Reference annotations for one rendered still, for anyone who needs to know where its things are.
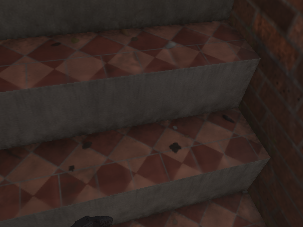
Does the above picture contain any left robot hand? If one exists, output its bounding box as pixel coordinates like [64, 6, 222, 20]
[70, 216, 113, 227]

